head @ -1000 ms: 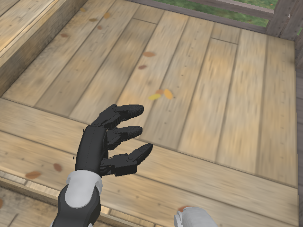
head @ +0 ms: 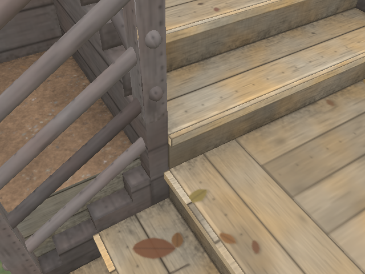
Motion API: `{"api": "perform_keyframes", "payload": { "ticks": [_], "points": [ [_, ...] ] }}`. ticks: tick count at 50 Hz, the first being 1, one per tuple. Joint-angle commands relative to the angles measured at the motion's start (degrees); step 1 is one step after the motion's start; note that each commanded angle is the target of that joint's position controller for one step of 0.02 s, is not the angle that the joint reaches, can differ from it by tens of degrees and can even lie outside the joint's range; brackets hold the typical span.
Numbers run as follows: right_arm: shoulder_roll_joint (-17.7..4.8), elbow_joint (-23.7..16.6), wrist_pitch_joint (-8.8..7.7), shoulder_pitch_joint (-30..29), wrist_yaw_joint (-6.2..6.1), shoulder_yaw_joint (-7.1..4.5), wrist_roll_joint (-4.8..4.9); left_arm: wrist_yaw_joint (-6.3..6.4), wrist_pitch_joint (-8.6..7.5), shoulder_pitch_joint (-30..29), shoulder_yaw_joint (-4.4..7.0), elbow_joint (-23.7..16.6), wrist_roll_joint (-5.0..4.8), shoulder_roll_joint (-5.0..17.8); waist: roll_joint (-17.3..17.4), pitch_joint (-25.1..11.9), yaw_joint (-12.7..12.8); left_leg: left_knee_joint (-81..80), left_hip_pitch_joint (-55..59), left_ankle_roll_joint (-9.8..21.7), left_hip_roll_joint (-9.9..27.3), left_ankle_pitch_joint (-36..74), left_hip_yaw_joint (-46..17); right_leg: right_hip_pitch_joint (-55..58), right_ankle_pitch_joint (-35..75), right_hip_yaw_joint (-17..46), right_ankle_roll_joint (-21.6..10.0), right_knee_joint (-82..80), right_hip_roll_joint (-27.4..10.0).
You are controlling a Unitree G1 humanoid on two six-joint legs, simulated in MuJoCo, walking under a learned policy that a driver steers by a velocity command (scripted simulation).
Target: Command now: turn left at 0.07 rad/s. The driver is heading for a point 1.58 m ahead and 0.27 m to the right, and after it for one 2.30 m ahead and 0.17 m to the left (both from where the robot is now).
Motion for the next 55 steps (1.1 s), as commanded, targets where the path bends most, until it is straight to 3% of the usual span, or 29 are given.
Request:
{"api": "perform_keyframes", "payload": {
  "ticks": [1,9,12,14,19,22,23,24,25,27,28,31,32,33,35,36,38,39,40,41,42,44,46,47,51,52,53,54,55],
  "points": [
    [-2.6,0.3,0.94,6.2,-0.62,-0.84,-0.6,-0.43,-0.14,-3.4,0.49,-0.8,-0.14,0.4,-2.0,1.4,0.1,0.1,0.3,0.5,5.6,28.1,-0.9,-0.2,14.1,7.0,-4.7,-9.4,-2.4],
    [-2.4,5.7,1.69,7.8,-0.84,-1.11,-0.84,-0.28,-0.08,-7.2,0.75,4.4,-0.22,1.0,-1.9,2.0,0.4,-0.5,0.2,-1.6,5.6,25.9,-0.7,-0.8,11.2,6.1,-3.5,-10.6,-2.7],
    [-5.1,9.2,1.56,16.2,-2.23,-1.98,0.09,0.9,0.16,-8.3,0.77,5.7,-1.85,0.5,4.2,3.4,-3.1,-8.0,6.1,5.2,11.0,-11.9,-12.3,-14.1,-11.9,-0.6,-1.5,2.6,1.8],
    [-3.2,9.8,1.25,12.7,-2.75,-1.18,0.4,0.88,-1.15,-7.7,0.37,5.6,-1.79,0.3,6.7,7.8,0.1,-10.7,1.0,7.3,11.5,-19.0,-12.4,-11.5,-7.0,-0.3,-1.9,0.2,0.8],
    [-0.9,13.3,-2.01,18.9,-3.09,-1.04,0.47,-1.14,-3.27,-9.0,-1.15,4.3,-2.67,-1.4,4.6,3.4,-0.6,-3.9,6.8,7.6,10.6,11.4,-7.6,-9.8,-9.6,-1.5,-6.2,-0.5,1.4],
    [0.0,11.0,-5.38,12.8,-1.85,-0.24,0.09,-1.32,-3.16,2.7,1.1,5.5,-1.51,5.1,-6.9,-8.4,5.5,16.8,-8.3,2.3,0.2,50.3,3.8,19.3,6.3,12.9,-11.8,-17.0,-1.3],
    [-7.7,7.7,-6.24,5.2,-1.33,-2.22,0.7,0.38,-2.59,15.3,4.47,7.7,-0.57,13.7,-9.8,-9.4,12.0,28.8,-22.4,0.1,-2.1,47.6,3.6,34.6,23.3,31.6,-15.8,-30.5,-7.0],
    [-7.5,3.4,-6.77,-3.8,-0.3,-2.34,-0.2,1.7,-2.96,23.3,6.78,10.7,-0.24,20.9,-25.8,-8.2,15.3,49.4,-38.7,-1.9,-6.7,-10.5,-1.7,41.2,36.4,56.2,-24.8,-49.4,-18.5],
    [-6.7,2.5,-6.64,-6.8,1.0,-2.76,0.83,1.39,-4.79,21.2,6.94,12.2,-0.97,19.9,-16.8,0.3,13.4,66.0,-46.3,-2.9,-5.5,-18.1,-13.3,34.2,28.2,61.2,-25.7,-52.1,-20.0],
    [4.8,0.0,-6.39,-5.0,1.15,0.27,4.09,-1.06,-5.88,17.5,5.46,15.5,-3.18,10.6,-19.3,12.3,5.0,73.2,-53.5,-0.5,-2.7,-25.3,-11.2,19.8,-3.4,43.7,-18.9,-51.4,-17.0],
    [3.8,-3.4,-7.09,-8.4,0.94,0.65,4.0,-2.16,-5.7,14.5,4.44,15.2,-2.99,7.0,-16.5,16.6,1.9,74.3,-54.0,0.6,-0.4,-21.4,-8.9,12.0,-16.8,35.9,-14.5,-53.8,-14.4],
    [2.4,-3.8,-6.41,-3.7,0.4,1.57,0.87,-1.88,-4.65,14.3,5.22,18.8,-1.58,5.1,-11.0,17.2,-2.2,72.9,-51.9,-0.5,0.7,-14.0,-4.6,11.3,11.2,20.7,-11.6,-55.5,-11.8],
    [-4.7,-8.0,-5.26,-7.6,-0.83,-0.18,-1.23,0.08,-5.45,15.0,7.27,15.3,-1.59,12.6,1.1,22.1,0.0,68.4,-57.3,-2.4,-0.9,-13.1,-9.5,17.8,52.0,25.6,-9.8,-50.8,-14.3],
    [-1.5,-9.4,-4.46,-5.0,0.04,0.84,-0.5,1.63,-5.72,16.5,8.74,15.6,-0.74,16.6,-3.5,16.3,-1.7,68.2,-56.1,-4.1,-1.6,-17.3,-10.8,24.3,60.8,21.2,-8.8,-51.4,-17.0],
    [-0.7,-11.8,-4.02,-7.7,0.93,1.74,1.42,2.24,-6.33,13.0,9.27,12.7,-1.95,16.0,-12.4,9.2,-2.8,53.4,-52.0,-4.9,4.7,-12.3,-8.5,32.2,53.3,10.1,-5.1,-56.2,-16.1],
    [-3.4,-11.7,-5.28,-3.7,1.26,2.17,3.07,2.94,-4.92,-0.8,8.45,8.4,-5.24,16.4,-19.4,3.7,-9.9,37.8,-23.5,-5.4,4.0,-13.5,-2.4,15.7,23.8,-4.0,-4.4,-59.5,-3.8],
    [-10.8,-1.3,-5.01,15.6,-2.26,-0.95,4.19,1.26,-1.33,3.9,6.81,3.3,0.46,13.8,-2.6,-7.1,-12.5,32.2,22.7,-11.4,-9.3,22.0,13.4,1.5,24.4,-8.1,-7.0,-37.1,4.0],
    [-11.2,0.5,-4.83,25.1,-2.86,-1.93,3.93,-0.18,-1.01,-1.3,6.4,-0.1,0.68,17.0,-1.5,-9.7,-18.4,28.0,29.2,-10.1,-5.1,27.8,8.3,1.5,25.4,-6.2,-5.6,-20.3,3.3],
    [-9.9,3.1,-5.95,32.9,-2.26,-1.09,2.5,-1.59,-0.53,-5.5,5.15,-3.5,-0.61,14.1,3.3,-4.8,-19.8,8.0,20.9,-7.4,2.1,35.4,0.7,6.3,4.0,-3.5,-4.6,-8.8,4.3],
    [-7.4,0.9,-7.35,25.6,-1.45,0.15,-0.35,-2.77,-1.06,5.4,4.47,-4.1,-2.78,8.1,11.5,-5.1,-11.2,14.8,29.7,-4.2,6.1,38.1,-4.6,-2.0,-1.4,9.2,-3.4,6.6,7.1],
    [-12.5,-4.7,-7.9,11.3,-0.3,-0.36,-2.04,-3.93,-1.27,21.3,3.92,-5.6,-4.65,6.4,16.7,-15.8,2.0,19.1,33.2,3.0,12.5,48.1,-16.6,-5.8,1.9,15.9,-1.1,18.5,10.4],
    [-15.4,-12.0,-7.57,-3.9,-1.78,-1.01,-1.93,-4.17,-0.1,24.0,3.19,-8.2,-1.6,11.9,10.6,-19.8,7.1,9.6,14.1,5.6,20.8,24.5,-26.9,0.7,12.2,9.3,-1.3,20.1,3.8],
    [-14.5,-15.1,-8.75,-18.5,-4.28,0.15,-1.28,-4.25,4.44,31.3,3.62,-7.4,2.27,16.6,8.6,-5.6,17.2,3.8,-20.1,0.2,21.0,34.2,-14.6,22.3,9.3,3.2,-4.1,5.7,2.5],
    [-15.8,-16.3,-9.54,-24.3,-5.16,-0.38,-1.09,-4.05,5.56,39.4,4.44,-4.7,2.2,18.2,9.3,-3.7,21.6,5.1,-28.5,-1.7,20.7,30.0,-11.4,31.0,13.6,2.6,-5.6,-0.4,0.9],
    [-8.5,-11.1,-7.68,-14.0,-6.8,-0.32,3.42,-4.96,6.01,24.6,4.26,-6.0,1.43,11.4,-12.7,5.9,11.6,34.0,-30.6,0.8,5.7,-5.8,6.9,35.8,26.9,-0.4,-17.0,-49.3,1.9],
    [-4.4,-11.0,-5.49,-11.6,-6.9,0.29,2.73,-6.17,4.35,16.6,3.3,-7.0,1.89,8.2,-19.9,9.6,7.6,56.9,-30.3,0.5,-2.0,-19.3,6.3,26.1,36.1,1.2,-19.6,-48.9,5.0],
    [-3.2,-12.1,-4.26,-3.7,-7.12,0.52,0.49,-5.62,2.29,8.4,3.37,-10.5,-0.67,10.9,-26.4,13.7,-1.7,62.3,-20.8,-0.5,-9.1,-21.1,5.8,4.2,46.4,11.9,-23.1,-52.7,2.0],
    [-4.0,-12.7,-3.24,0.2,-7.6,0.34,0.0,-4.29,2.14,1.9,4.21,-14.4,-0.93,14.1,-27.9,16.6,-5.0,63.9,-20.0,-2.8,-10.9,-18.9,7.9,-3.9,31.9,19.8,-25.2,-60.3,-2.4],
    [-7.1,-12.1,-2.94,1.2,-7.86,-0.29,0.57,-3.97,2.28,3.3,3.98,-15.6,-1.6,12.5,-20.5,17.9,-3.8,62.1,-20.4,-3.6,-7.8,-16.5,7.4,-2.1,21.2,21.0,-25.5,-58.7,-4.0]
  ]
}}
